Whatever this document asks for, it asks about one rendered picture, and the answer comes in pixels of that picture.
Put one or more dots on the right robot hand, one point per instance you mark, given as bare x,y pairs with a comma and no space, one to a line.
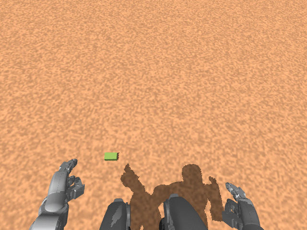
242,213

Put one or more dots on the left robot arm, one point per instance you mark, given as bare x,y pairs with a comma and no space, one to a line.
53,213

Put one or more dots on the left robot hand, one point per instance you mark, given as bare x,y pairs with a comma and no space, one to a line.
61,182

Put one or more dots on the small box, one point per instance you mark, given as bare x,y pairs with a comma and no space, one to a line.
111,156

